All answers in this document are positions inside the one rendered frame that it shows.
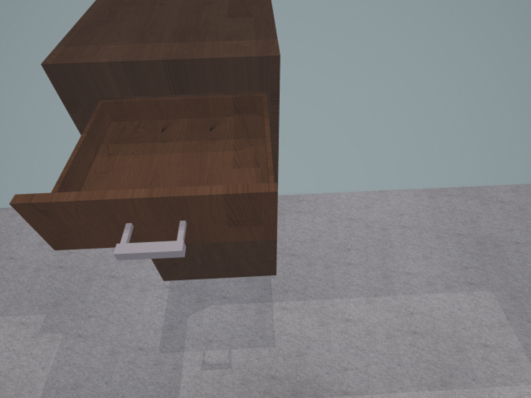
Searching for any drawer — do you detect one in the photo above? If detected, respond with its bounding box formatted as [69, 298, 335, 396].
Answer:
[9, 94, 278, 250]

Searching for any cabinet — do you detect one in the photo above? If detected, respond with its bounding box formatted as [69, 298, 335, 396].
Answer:
[41, 0, 280, 281]

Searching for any handle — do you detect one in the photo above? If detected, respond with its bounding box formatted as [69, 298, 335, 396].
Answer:
[114, 221, 187, 260]

